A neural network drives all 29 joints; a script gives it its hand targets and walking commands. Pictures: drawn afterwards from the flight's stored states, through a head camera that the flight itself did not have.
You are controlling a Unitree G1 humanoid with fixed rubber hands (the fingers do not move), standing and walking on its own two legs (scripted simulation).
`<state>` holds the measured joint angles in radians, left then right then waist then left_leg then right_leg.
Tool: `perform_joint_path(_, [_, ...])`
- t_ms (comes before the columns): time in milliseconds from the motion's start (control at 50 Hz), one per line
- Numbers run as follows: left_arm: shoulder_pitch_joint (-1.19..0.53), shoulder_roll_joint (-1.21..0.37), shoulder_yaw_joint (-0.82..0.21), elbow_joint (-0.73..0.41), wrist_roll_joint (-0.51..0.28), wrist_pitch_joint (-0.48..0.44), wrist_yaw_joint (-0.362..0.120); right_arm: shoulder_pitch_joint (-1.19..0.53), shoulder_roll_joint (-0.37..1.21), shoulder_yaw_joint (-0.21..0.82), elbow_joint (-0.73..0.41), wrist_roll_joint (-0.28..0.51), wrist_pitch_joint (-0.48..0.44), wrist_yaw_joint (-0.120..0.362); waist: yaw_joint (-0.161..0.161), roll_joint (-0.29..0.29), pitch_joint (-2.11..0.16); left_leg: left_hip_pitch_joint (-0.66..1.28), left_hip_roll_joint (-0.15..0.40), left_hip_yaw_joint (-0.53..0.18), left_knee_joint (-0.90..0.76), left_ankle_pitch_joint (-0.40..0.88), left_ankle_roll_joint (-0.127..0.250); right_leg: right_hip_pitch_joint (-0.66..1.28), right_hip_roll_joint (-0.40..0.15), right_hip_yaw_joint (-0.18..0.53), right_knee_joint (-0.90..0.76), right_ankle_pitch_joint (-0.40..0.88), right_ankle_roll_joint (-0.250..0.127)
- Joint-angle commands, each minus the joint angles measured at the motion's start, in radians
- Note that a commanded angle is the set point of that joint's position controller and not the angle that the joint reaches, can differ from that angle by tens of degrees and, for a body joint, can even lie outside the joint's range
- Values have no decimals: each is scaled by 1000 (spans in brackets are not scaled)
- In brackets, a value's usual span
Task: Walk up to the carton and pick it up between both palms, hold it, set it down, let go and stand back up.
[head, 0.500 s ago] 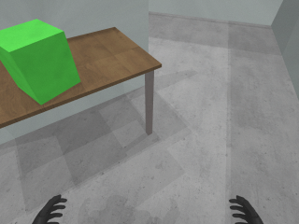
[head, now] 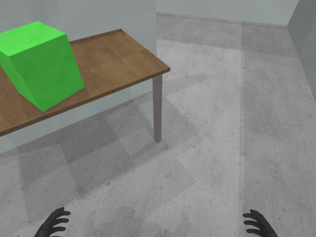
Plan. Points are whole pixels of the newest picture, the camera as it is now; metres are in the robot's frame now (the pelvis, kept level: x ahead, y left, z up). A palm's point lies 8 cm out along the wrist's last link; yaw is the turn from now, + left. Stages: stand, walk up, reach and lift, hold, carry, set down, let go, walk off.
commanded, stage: stand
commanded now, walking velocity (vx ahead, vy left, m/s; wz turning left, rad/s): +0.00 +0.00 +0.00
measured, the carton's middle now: (40, 66) +0.74 +0.50 +0.04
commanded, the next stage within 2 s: walk up in 0.98 s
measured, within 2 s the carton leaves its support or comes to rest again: neither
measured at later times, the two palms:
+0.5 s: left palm out of the picture +0.14 +0.29 -0.07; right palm out of the picture +0.14 -0.26 -0.08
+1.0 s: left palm out of the picture +0.14 +0.29 -0.07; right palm out of the picture +0.14 -0.27 -0.08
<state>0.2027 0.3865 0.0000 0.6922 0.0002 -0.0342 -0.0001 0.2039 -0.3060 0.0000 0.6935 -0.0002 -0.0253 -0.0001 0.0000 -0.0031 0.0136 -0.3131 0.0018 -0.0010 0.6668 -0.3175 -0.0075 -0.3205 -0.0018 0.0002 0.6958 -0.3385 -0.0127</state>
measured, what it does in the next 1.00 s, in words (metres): stands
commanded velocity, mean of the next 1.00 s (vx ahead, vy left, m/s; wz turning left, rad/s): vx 0.00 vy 0.00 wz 0.00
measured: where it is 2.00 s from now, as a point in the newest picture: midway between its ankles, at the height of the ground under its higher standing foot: outside the picture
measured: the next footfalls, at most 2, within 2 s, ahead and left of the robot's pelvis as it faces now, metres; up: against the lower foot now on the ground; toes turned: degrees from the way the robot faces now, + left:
left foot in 1.54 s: +0.13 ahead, +0.23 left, +0.00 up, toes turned +5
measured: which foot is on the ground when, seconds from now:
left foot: down 0.00-1.00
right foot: down 0.00-1.00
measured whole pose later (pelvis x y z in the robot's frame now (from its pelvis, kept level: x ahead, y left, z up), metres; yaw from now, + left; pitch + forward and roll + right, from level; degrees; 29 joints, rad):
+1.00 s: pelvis +0.01 +0.00 +0.01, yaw +0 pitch -1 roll +1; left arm 0.20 0.38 0.00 0.73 0.00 -0.03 0.00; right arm 0.20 -0.31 0.00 0.73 0.00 -0.03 0.00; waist 0.00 -0.01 0.01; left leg -0.29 0.00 0.00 0.61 -0.29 -0.01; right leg -0.30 0.00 0.00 0.64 -0.32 -0.01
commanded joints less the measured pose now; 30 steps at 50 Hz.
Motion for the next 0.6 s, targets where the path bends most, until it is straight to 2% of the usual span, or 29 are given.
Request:
perform_joint_path(0, [-66,195,64,-7,12,-34,-1,-105,-243,-72,9,-18,-34,2,4,14,-11,28,87,-119,-182,68,73,10,-106,138,-228,82,-48])
perform_joint_path(20, [-68,189,64,12,23,-37,-1,-107,-238,-71,19,-17,-36,-2,-13,1,-18,34,86,-111,-177,63,65,18,-109,143,-253,95,-57])
perform_joint_path(60, [-65,192,62,3,22,-38,-4,-100,-266,-76,28,-24,-36,0,3,12,2,23,92,-114,-182,96,63,38,-110,136,-238,163,-58])
perform_joint_path(80, [-55,182,63,8,20,-41,-1,-83,-254,-83,17,-19,-36,1,-8,-6,-41,40,81,-115,-157,132,68,47,-116,150,-219,149,-60])
perform_joint_path(100, [-65,191,58,7,13,-39,-2,-84,-254,-67,28,-25,-36,2,-3,1,-40,50,81,-122,-165,127,71,39,-121,146,-225,153,-57])
perform_joint_path(120, [-60,177,62,5,9,-37,0,-89,-249,-72,34,-20,-33,1,23,2,-28,48,83,-119,-185,130,74,41,-117,146,-236,132,-58])
perform_joint_path(140, [-68,178,57,4,14,-33,3,-94,-260,-78,26,-18,-37,-3,-1,7,-16,54,83,-109,-185,164,67,36,-110,142,-231,177,-51])
perform_joint_path(160, [-84,162,59,-4,13,-34,3,-111,-263,-71,32,-21,-36,-2,8,46,-31,47,92,-110,-186,183,70,59,-112,138,-228,187,-58])
perform_joint_path(180, [-64,187,67,-5,15,-37,6,-95,-226,-70,29,-15,-36,-5,12,-7,-8,38,90,-121,-179,142,76,53,-113,137,-246,172,-54])
perform_joint_path(200, [-72,194,69,7,20,-30,7,-96,-257,-70,31,-26,-27,-4,-8,4,-14,70,88,-106,-171,144,69,15,-132,170,-271,128,-58])
perform_joint_path(220, [-80,183,61,-1,18,-31,1,-94,-236,-75,23,-14,-32,-1,-11,-6,-48,78,88,-108,-176,103,64,22,-127,151,-269,126,-56])
perform_joint_path(240, [-80,203,72,10,27,-32,6,-92,-224,-66,30,-14,-30,1,-9,-16,-42,63,81,-93,-152,102,65,30,-129,167,-288,123,-58])
perform_joint_path(260, [-85,189,62,7,22,-38,2,-93,-234,-69,22,-15,-29,-2,-25,-13,-23,63,72,-93,-171,116,56,27,-112,136,-275,135,-55])
perform_joint_path(280, [-93,187,57,15,23,-37,3,-96,-221,-63,38,-15,-33,0,-2,-27,3,49,79,-109,-166,98,71,25,-123,158,-282,141,-55])
perform_joint_path(300, [-72,191,61,11,20,-44,0,-111,-233,-73,27,-28,-34,2,3,25,-10,51,75,-91,-177,124,65,32,-130,170,-265,151,-57])
perform_joint_path(320, [-66,196,62,12,14,-38,-2,-91,-248,-73,41,-18,-36,4,14,20,-37,74,82,-106,-191,175,67,52,-111,134,-242,183,-50])
perform_joint_path(340, [-73,175,56,7,18,-38,-2,-88,-262,-80,32,-17,-37,4,-5,-21,-60,99,96,-100,-173,185,71,38,-108,132,-227,223,-51])
perform_joint_path(360, [-79,156,50,10,8,-36,-4,-104,-261,-74,38,-25,-44,1,9,4,-44,93,109,-123,-174,223,76,48,-109,123,-225,243,-51])
perform_joint_path(380, [-78,167,57,9,14,-34,-2,-80,-268,-73,31,-26,-39,-2,-4,-3,-74,108,107,-107,-160,229,68,71,-107,122,-242,237,-47])
perform_joint_path(400, [-70,167,52,6,19,-35,-3,-72,-262,-80,39,-17,-30,-4,-4,-6,-90,103,98,-104,-161,215,63,72,-115,136,-244,238,-52])
perform_joint_path(420, [-80,181,60,18,14,-39,1,-91,-229,-64,26,-18,-34,-8,-21,20,-75,98,95,-100,-166,202,78,64,-106,142,-226,241,-55])
perform_joint_path(440, [-66,188,68,15,8,-34,5,-107,-260,-76,20,-30,-34,-9,-5,20,-17,50,108,-126,-194,206,82,55,-99,129,-229,251,-54])
perform_joint_path(460, [-80,192,65,20,23,-32,7,-89,-242,-69,26,-17,-31,-2,-8,-3,-12,43,98,-117,-190,182,73,60,-116,138,-233,224,-67])
perform_joint_path(480, [-60,189,66,18,13,-27,4,-81,-258,-75,42,-17,-31,-1,9,24,-18,56,92,-109,-192,139,74,52,-114,145,-242,165,-59])
perform_joint_path(500, [-76,177,55,21,15,-27,2,-77,-253,-73,41,-24,-33,-3,-14,0,-22,94,93,-100,-191,167,68,37,-115,132,-245,152,-55])
perform_joint_path(520, [-73,187,58,23,18,-24,1,-91,-274,-83,29,-17,-30,0,-20,51,12,61,95,-107,-195,135,59,5,-101,125,-246,141,-58])
perform_joint_path(540, [-50,169,58,15,15,-29,0,-96,-260,-75,37,-20,-32,-1,9,51,-22,34,105,-137,-210,89,70,60,-93,121,-254,130,-54])
perform_joint_path(560, [-84,189,61,26,21,-33,1,-105,-240,-74,37,-26,-32,0,-13,-4,7,29,78,-103,-210,88,57,45,-98,124,-262,101,-52])
perform_joint_path(580, [-57,206,67,33,19,-34,-2,-98,-249,-72,27,-24,-30,0,-18,18,-13,57,77,-83,-174,100,56,39,-102,131,-273,94,-48])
